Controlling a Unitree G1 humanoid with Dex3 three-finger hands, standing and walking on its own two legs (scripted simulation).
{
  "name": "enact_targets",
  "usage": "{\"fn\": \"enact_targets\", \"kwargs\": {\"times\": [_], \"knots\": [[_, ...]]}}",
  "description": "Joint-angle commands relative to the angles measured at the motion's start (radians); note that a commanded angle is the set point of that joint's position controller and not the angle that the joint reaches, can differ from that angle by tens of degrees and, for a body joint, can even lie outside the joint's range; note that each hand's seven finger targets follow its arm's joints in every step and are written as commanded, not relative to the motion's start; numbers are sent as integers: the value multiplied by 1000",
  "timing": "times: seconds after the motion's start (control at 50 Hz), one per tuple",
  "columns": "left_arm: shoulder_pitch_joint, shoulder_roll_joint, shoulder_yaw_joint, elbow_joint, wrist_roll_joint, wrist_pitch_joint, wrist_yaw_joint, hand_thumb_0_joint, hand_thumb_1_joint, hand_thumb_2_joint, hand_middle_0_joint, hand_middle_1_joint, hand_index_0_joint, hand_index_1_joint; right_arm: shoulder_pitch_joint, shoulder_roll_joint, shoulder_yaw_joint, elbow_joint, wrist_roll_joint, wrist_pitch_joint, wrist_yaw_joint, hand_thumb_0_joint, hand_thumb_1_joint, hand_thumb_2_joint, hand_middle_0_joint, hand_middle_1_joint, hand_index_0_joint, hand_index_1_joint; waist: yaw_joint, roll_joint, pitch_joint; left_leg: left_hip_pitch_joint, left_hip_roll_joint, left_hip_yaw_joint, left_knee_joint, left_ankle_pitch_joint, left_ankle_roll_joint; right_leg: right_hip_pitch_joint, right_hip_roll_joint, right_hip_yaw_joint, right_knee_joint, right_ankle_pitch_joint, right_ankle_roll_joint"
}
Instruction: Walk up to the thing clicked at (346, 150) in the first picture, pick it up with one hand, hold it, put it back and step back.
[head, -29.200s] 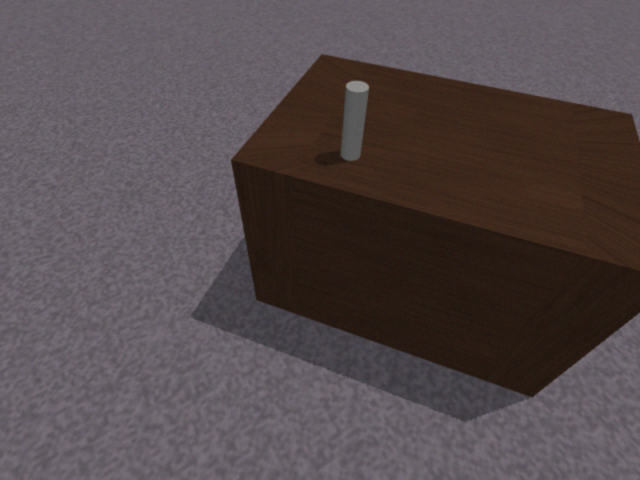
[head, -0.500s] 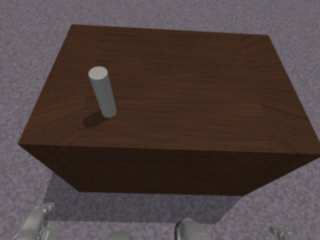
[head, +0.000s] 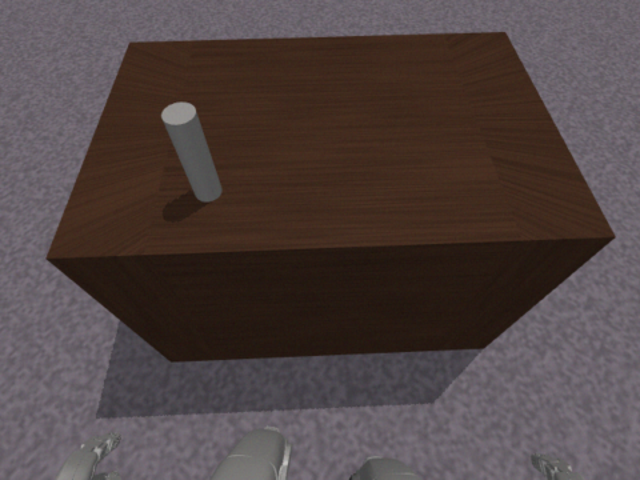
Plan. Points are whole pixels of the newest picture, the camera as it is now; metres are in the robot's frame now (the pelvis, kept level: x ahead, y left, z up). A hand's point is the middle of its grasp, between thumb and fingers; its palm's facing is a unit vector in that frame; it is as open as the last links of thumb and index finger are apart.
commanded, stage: step back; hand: left
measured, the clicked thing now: (195, 156) +0.58 +0.23 -0.02
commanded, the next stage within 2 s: none
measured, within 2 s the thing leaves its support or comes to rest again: neither
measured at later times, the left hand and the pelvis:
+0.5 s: hand out of the picture -0.06 +0.28 -0.15, palm faces +0.02 -0.93 -0.38, open 7.4 cm; pelvis -0.13 +0.00 +0.00, yaw +1 degrees
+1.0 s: hand out of the picture -0.18 +0.23 -0.14, palm faces +0.08 -0.90 -0.42, open 7.4 cm; pelvis -0.29 -0.05 -0.01, yaw +6 degrees
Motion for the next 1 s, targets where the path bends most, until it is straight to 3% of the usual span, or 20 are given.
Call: {"fn": "enact_targets", "kwargs": {"times": [0.0,0.08,0.18,0.2,0.22,0.24,0.26,0.32,0.48,0.58,0.6,0.62,0.64,0.66,0.72,0.82,0.88,0.94,0.96,0.98], "knots": [[-48,240,80,-125,9,-21,28,0,900,900,-200,-300,-200,-300,89,-204,-41,-57,3,-32,-16,0,-900,-900,200,300,200,300,1,-157,-205,-13,-42,-39,148,16,-18,83,-232,172,-157,625,-185],[20,238,78,-140,17,-14,31,0,900,900,-200,-300,-200,-300,71,-188,-35,-76,-9,-36,-15,0,-900,-900,200,300,200,300,42,-208,-228,-33,-9,15,-85,-1,-31,206,-256,183,-134,624,-204],[-34,263,72,-170,0,4,21,0,900,900,-200,-300,-200,-300,165,-177,-51,-46,-28,-52,3,0,-900,-900,200,300,200,300,-21,-205,-276,224,27,120,-580,268,13,104,-233,169,-46,432,-130],[-14,235,61,-170,-1,11,17,0,900,900,-200,-300,-200,-300,144,-198,-64,-52,-38,-58,4,0,-900,-900,200,300,200,300,-13,-138,-262,276,68,38,-638,350,32,12,-190,157,-17,296,-81],[13,194,53,-176,-5,14,15,0,900,900,-200,-300,-200,-300,121,-280,-84,-70,-59,-61,6,0,-900,-900,200,300,200,300,-5,81,-260,351,286,-254,-684,451,111,-182,-65,93,147,21,-19],[-75,226,71,-186,-3,12,30,0,900,900,-200,-300,-200,-300,98,-373,-100,-88,-47,-58,17,0,-900,-900,200,300,200,300,-58,211,-227,186,468,-421,-739,564,257,-186,62,29,364,-328,15],[-77,242,82,-164,13,13,38,0,900,900,-200,-300,-200,-300,59,-366,-102,-91,-46,-62,14,0,-900,-900,200,300,200,300,-54,162,-197,108,500,-467,-753,544,307,-159,74,138,532,-344,16],[47,230,88,-105,-10,13,28,0,900,900,-200,-300,-200,-300,-44,-249,-67,-111,-45,-67,0,0,-900,-900,200,300,200,300,42,76,-170,172,334,-174,-661,665,216,-221,79,165,674,-187,21],[56,210,77,-110,3,3,11,0,900,900,-200,-300,-200,-300,47,-251,-80,-125,-40,-55,-1,0,-900,-900,200,300,200,300,-38,139,-244,364,317,-115,-597,620,244,-163,25,60,319,-201,80],[220,206,80,-13,5,-9,4,0,900,900,-200,-300,-200,-300,-15,-285,-81,-144,-33,-24,11,0,-900,-900,200,300,200,300,30,179,-297,199,280,-78,-529,511,164,133,-6,-76,-156,16,30],[227,217,84,-8,13,-13,7,0,900,900,-200,-300,-200,-300,-17,-259,-72,-144,-27,-18,13,0,-900,-900,200,300,200,300,38,157,-282,133,247,-73,-492,432,118,164,-23,-47,-222,51,12],[222,267,97,-21,29,-20,7,0,900,900,-200,-300,-200,-300,-9,-215,-59,-151,-20,-16,15,0,-900,-900,200,300,200,300,36,9,-241,-8,144,-65,-371,266,68,168,-137,169,-274,-40,-20],[141,396,123,-54,27,-12,6,0,900,900,-200,-300,-200,-300,-78,-172,-58,-173,-10,-21,0,0,-900,-900,200,300,200,300,74,-331,-175,-89,-49,48,-121,-31,0,-34,-369,459,-371,-28,-185],[61,431,126,-96,33,-18,10,0,900,900,-200,-300,-200,-300,-71,-220,-76,-165,-20,-15,-10,0,-900,-900,200,300,200,300,62,-317,-92,-46,0,-74,87,-83,-17,-225,-484,575,-420,-32,-270],[-89,279,90,-125,26,-27,24,0,900,900,-200,-300,-200,-300,63,-205,-59,-92,2,-25,-5,0,-900,-900,200,300,200,300,-46,-148,-113,-49,-60,-70,153,67,-7,-90,-270,161,-218,341,-150],[41,258,88,-122,28,-18,39,0,900,900,-200,-300,-200,-300,45,-179,-43,-107,-18,-36,-8,0,-900,-900,200,300,200,300,51,-215,-192,-98,-15,-4,-76,14,-30,204,-289,164,-137,521,-175],[64,267,87,-126,14,-11,44,0,900,900,-200,-300,-200,-300,60,-171,-46,-105,-30,-44,-5,0,-900,-900,200,300,200,300,58,-237,-249,-34,21,46,-307,21,-11,285,-314,182,-67,645,-172],[0,270,71,-144,-2,4,34,0,900,900,-200,-300,-200,-300,161,-181,-60,-54,-31,-46,1,0,-900,-900,200,300,200,300,-1,-185,-281,198,19,111,-607,320,15,153,-261,122,6,511,-103],[8,248,58,-149,-3,7,30,0,900,900,-200,-300,-200,-300,154,-217,-72,-57,-38,-46,1,0,-900,-900,200,300,200,300,2,-113,-282,269,112,-27,-615,433,55,24,-215,107,45,347,-56],[10,214,50,-155,-9,7,26,0,900,900,-200,-300,-200,-300,120,-299,-88,-72,-45,-44,6,0,-900,-900,200,300,200,300,8,73,-281,320,306,-275,-637,550,161,-146,-84,17,172,55,-2]]}}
